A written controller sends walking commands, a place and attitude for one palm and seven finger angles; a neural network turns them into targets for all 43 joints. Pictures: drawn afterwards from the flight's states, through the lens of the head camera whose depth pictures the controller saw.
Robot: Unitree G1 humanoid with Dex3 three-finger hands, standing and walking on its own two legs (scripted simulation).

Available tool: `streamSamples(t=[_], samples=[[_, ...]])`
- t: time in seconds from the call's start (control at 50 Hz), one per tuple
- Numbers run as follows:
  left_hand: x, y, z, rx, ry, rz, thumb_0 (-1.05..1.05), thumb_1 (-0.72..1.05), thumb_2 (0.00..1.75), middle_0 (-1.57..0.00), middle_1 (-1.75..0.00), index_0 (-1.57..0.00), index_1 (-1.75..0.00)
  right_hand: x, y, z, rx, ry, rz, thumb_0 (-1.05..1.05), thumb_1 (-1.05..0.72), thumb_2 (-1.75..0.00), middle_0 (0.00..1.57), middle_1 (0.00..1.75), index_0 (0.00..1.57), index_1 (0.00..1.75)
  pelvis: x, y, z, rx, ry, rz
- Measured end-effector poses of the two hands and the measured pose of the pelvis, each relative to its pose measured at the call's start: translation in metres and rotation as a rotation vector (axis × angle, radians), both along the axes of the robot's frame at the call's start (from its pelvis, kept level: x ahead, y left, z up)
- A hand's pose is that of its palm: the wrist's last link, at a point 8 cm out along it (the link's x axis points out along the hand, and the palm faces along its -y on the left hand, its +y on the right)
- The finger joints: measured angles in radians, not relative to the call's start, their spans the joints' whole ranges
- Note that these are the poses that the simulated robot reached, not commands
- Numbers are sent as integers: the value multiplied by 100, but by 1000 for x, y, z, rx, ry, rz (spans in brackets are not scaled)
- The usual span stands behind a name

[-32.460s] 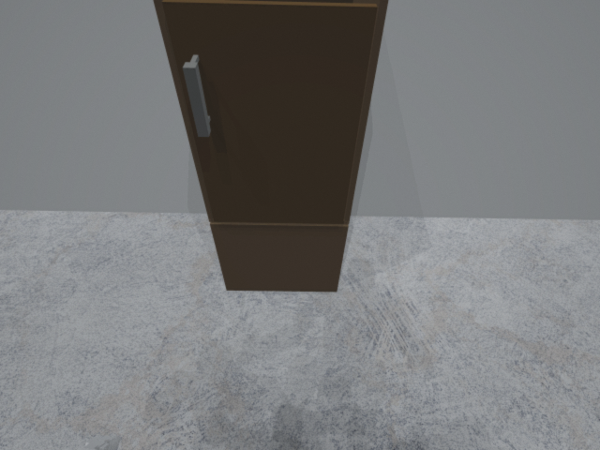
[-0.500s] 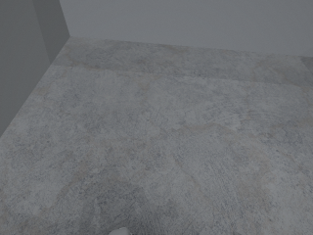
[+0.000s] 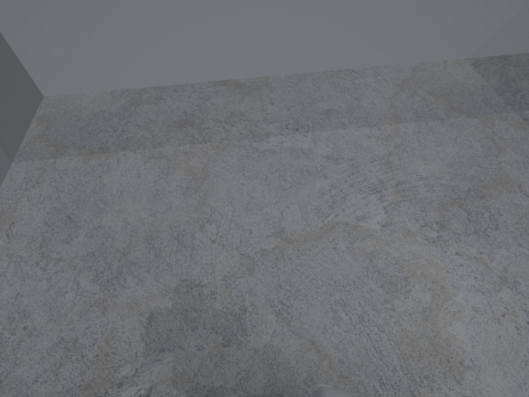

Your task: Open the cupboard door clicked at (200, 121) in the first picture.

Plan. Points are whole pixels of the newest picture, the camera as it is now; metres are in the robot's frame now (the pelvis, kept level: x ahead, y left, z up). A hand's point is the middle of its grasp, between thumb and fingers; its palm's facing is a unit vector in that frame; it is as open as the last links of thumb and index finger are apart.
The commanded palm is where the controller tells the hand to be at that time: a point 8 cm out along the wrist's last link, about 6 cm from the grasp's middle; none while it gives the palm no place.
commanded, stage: turn to face it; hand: left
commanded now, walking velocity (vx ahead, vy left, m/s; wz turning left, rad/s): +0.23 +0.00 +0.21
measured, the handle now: out of the picture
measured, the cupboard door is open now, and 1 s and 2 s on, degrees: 44 44 44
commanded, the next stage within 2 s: none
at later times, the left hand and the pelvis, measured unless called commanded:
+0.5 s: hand (152, 351) +0.21 +0.22 -0.17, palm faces +0.22 -0.96 -0.18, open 7.3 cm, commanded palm none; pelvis +0.17 +0.03 +0.01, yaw +10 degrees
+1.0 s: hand (178, 359) +0.20 +0.17 -0.14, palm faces +0.48 -0.84 -0.26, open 7.4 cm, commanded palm none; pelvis +0.24 -0.03 +0.02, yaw +30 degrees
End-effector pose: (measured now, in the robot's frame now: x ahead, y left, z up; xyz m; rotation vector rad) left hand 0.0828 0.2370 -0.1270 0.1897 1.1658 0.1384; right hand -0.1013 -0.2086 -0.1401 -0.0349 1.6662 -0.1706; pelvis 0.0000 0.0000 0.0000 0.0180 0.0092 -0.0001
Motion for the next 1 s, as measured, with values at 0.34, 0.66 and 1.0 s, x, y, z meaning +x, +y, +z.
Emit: streamSamples(t=[0.34,0.66,1.0], samples=[[54,5,-33,-99,167,167,0,93,90,-20,-30,-20,-30,332,-7,14,-122,-438,241,1,-93,-90,20,30,20,30,146,24,-5,-48,-23,115],[151,39,15,26,-24,265,0,91,90,-19,-30,-20,-30,423,1,20,-47,-437,382,1,-90,-90,20,30,20,30,192,9,13,-46,38,270],[84,-33,17,16,87,526,0,91,90,-20,-30,-20,-30,537,-14,20,-3,-404,634,1,-91,-90,20,30,20,30,237,-31,17,36,16,530]])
